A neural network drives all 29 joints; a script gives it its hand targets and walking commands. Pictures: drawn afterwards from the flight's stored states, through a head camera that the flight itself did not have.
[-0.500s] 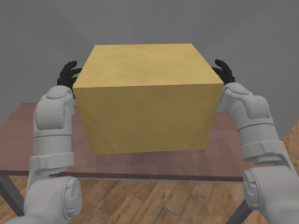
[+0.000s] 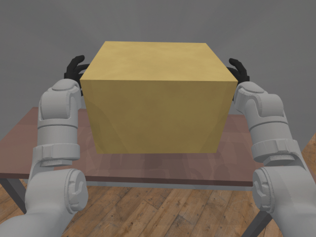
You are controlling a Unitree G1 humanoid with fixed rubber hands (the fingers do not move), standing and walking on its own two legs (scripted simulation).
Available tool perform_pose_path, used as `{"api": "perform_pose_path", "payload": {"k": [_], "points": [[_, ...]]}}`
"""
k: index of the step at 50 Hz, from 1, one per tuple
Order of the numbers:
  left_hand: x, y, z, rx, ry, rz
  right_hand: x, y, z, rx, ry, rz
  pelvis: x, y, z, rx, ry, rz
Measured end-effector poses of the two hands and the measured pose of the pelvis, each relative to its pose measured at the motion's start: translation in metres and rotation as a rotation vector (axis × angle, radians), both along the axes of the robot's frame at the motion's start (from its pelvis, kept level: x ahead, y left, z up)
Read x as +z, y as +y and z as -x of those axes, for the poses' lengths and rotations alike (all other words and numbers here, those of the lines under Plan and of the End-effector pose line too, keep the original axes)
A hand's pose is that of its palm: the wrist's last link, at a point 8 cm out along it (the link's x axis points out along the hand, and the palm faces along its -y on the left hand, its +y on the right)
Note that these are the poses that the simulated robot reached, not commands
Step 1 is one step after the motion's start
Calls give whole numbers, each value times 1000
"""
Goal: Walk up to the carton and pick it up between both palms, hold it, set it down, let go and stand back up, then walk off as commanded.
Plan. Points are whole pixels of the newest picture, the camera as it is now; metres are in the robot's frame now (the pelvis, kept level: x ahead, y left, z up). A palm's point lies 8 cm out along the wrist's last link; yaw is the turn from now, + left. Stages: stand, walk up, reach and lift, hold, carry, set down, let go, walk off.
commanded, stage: hold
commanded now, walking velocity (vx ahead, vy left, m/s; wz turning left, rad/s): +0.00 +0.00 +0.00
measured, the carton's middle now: (156, 92) +0.44 +0.00 +0.21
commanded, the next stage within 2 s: none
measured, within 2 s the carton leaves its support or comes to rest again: neither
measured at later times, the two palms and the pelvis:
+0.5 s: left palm (69, 94) +0.37 +0.21 +0.24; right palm (232, 86) +0.38 -0.18 +0.27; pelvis +0.02 +0.01 +0.00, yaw +0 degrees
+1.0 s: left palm (74, 84) +0.38 +0.20 +0.27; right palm (240, 88) +0.38 -0.20 +0.26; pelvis +0.00 +0.00 +0.00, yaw +0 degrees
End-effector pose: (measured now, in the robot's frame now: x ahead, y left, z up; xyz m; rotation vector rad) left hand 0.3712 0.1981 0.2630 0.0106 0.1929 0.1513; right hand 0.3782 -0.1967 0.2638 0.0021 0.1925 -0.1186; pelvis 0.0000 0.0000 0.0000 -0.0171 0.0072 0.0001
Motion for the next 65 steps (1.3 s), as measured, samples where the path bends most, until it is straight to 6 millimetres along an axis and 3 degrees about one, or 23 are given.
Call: {"api": "perform_pose_path", "payload": {"k": [14,26,38,46,56,65], "points": [[-3,11,-14,-15,-18,9,8,11,-10,-6,-17,26,1,8,-20,-2,-10,4],[-23,16,-2,-4,-23,22,1,16,-4,3,-20,26,0,13,-21,-7,-30,12],[-11,6,8,8,-26,7,-2,6,3,9,-24,1,0,5,-6,-4,-20,9],[0,-2,2,-1,-8,-1,-1,-2,2,-3,-6,-5,0,1,-1,-2,-4,1],[4,3,-13,-12,-9,-2,5,3,-9,-6,-6,17,1,4,-11,-5,9,0],[-12,15,-15,-15,-17,14,6,15,-12,-5,-12,34,1,10,-23,-3,-14,7]]}}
